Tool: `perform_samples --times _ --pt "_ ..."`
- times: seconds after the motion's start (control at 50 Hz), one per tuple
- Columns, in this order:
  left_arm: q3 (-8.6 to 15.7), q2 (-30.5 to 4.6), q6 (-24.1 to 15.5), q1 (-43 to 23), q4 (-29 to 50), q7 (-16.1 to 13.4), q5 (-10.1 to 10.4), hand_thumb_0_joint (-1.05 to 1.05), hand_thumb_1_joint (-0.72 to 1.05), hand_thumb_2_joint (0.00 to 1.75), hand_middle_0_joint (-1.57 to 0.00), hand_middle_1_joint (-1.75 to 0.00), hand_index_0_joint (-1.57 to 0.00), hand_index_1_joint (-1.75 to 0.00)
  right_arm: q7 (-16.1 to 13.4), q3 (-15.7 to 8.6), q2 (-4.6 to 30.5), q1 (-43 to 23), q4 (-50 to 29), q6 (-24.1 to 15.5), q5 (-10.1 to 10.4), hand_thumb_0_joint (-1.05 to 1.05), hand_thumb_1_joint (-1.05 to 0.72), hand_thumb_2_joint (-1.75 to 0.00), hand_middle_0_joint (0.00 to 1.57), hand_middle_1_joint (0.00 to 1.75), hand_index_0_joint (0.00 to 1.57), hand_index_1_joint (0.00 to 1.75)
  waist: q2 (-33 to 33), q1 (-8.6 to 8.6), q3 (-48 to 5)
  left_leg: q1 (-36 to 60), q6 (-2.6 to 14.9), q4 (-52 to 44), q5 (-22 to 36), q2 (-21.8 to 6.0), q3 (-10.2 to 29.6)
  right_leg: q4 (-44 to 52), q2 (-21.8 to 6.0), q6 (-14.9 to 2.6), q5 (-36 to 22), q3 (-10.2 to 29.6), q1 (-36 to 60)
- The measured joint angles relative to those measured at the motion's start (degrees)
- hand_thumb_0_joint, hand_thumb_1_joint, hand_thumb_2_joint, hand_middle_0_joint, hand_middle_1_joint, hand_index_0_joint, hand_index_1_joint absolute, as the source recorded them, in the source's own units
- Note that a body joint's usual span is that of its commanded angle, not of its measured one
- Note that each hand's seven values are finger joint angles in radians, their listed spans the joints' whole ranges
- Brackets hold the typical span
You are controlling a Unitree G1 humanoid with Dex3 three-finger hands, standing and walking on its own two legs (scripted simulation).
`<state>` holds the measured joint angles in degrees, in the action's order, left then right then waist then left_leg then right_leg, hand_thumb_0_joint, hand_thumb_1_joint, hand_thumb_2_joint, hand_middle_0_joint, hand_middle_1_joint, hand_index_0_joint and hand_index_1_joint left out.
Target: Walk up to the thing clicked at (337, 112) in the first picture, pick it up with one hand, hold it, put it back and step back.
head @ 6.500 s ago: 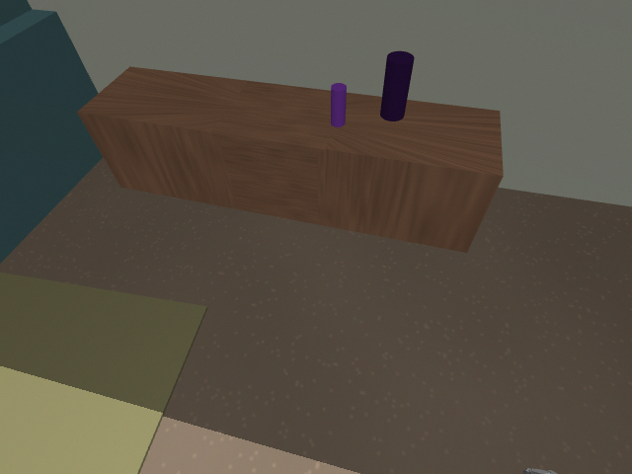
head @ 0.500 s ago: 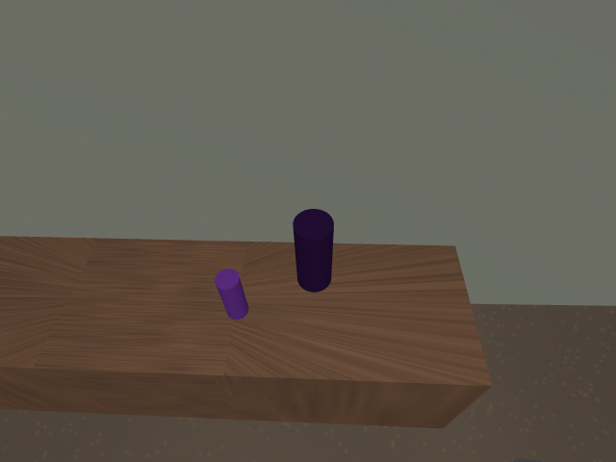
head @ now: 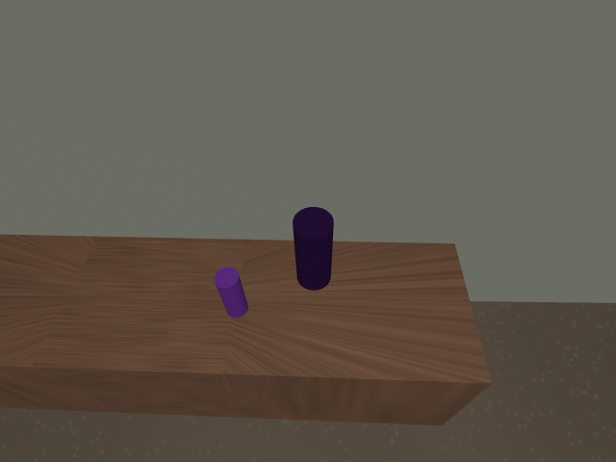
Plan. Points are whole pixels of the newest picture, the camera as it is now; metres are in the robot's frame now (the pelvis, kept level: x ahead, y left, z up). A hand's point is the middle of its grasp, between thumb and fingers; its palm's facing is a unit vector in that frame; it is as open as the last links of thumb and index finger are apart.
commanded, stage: stand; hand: left
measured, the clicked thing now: (232, 293) +0.50 +0.20 -0.30
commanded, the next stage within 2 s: go down in 0.22 s
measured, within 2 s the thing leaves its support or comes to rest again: neither
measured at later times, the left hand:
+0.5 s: hand out of the picture +0.13 +0.25 -0.15, palm faces +0.03 -0.94 -0.34, open 9.5 cm
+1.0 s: hand (144, 445) +0.16 +0.27 -0.14, palm faces +0.06 -0.94 -0.34, open 17.1 cm
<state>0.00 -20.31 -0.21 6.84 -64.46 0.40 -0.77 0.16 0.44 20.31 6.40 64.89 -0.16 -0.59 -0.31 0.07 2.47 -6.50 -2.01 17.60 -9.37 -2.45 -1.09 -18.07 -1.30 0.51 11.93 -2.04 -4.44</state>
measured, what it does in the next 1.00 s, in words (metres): stands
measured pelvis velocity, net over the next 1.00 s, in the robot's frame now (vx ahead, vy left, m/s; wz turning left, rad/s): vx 0.00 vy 0.02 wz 0.00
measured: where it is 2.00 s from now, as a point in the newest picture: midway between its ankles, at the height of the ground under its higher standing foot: outside the picture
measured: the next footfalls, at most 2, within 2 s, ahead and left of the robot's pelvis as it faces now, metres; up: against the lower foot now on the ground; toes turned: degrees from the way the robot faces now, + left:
none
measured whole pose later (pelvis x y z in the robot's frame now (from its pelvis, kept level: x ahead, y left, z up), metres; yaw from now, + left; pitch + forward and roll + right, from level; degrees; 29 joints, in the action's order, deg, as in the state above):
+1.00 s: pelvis +0.00 +0.02 -0.03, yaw +0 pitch +8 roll +0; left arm 7.9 -18.4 17.2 9.5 -31.9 1.9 -1.0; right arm -3.1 -6.7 15.5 11.4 36.8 -5.3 1.4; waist -1.3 1.0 -2.7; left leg -27.9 -0.7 39.8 -19.9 -1.8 -0.7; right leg -38.8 -2.5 1.6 21.8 -1.6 -24.9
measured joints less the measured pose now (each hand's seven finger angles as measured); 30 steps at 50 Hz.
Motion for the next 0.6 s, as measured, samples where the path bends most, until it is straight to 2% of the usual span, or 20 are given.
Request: perform_samples --times 0.34,0.38,0.42,0.46,0.52,0.6 --pt "0.0 0.0 -0.1 0.3 0.1 -0.1 0.0 0.00 0.90 0.90 -0.20 -0.30 -0.21 -0.30 -0.1 0.0 0.0 -0.2 -0.2 -0.1 0.0 0.00 -0.90 -0.90 0.20 0.30 0.20 0.30 0.0 -0.14 0.0 0.4 0.06 -0.1 -0.2 0.0 -0.3 0.1 0.0 0.07 0.1 0.3 0.3" --pt "0.2 0.6 0.2 0.8 4.0 -0.7 1.9 0.00 0.88 0.88 -0.18 -0.28 -0.20 -0.28 -0.9 -0.2 -0.2 0.1 -4.0 -1.0 2.4 0.01 -0.88 -0.88 0.18 0.28 0.19 0.28 -0.3 0.29 0.2 -2.1 0.20 2.4 -1.1 0.0 -0.1 -2.2 -0.1 0.07 0.9 0.1 -2.0" --pt "0.5 1.5 -0.3 -0.8 7.0 -1.3 2.8 0.01 0.83 0.83 -0.16 -0.24 -0.17 -0.24 -1.8 -1.0 -0.6 -0.9 -7.6 -3.5 3.8 0.01 -0.84 -0.83 0.15 0.24 0.16 0.24 -0.8 0.54 1.2 -4.9 0.31 5.3 -1.9 0.0 0.1 -4.8 -0.1 0.11 1.7 0.1 -4.7" --pt "1.5 2.1 0.7 -3.9 7.7 -1.3 2.6 0.01 0.75 0.75 -0.13 -0.19 -0.14 -0.20 -2.4 -2.7 -1.2 -3.2 -9.2 -4.7 4.3 0.01 -0.76 -0.76 0.13 0.20 0.13 0.19 -1.3 0.63 1.2 -8.8 0.36 8.5 -2.8 -0.1 0.2 -7.8 -0.1 0.12 2.4 0.2 -8.5" --pt "3.9 2.5 3.2 -7.8 8.9 -0.9 1.2 0.00 0.60 0.60 -0.11 -0.12 -0.10 -0.14 -2.5 -5.2 -2.1 -5.2 -12.5 -5.3 3.7 0.01 -0.61 -0.61 0.10 0.14 0.10 0.14 -1.6 0.58 0.0 -14.0 0.52 12.5 -4.0 -0.1 0.4 -11.9 -0.2 0.15 3.7 0.2 -13.7" --pt "5.6 2.3 7.9 -6.7 14.6 0.4 0.3 0.00 0.38 0.40 -0.09 -0.07 -0.08 -0.09 -1.7 -6.9 -3.0 -2.6 -18.7 -5.0 3.5 0.00 -0.38 -0.42 0.07 0.10 0.08 0.09 -1.5 0.72 -2.0 -15.8 0.69 13.5 -4.5 0.2 0.4 -13.2 -0.6 0.29 4.5 0.2 -15.5"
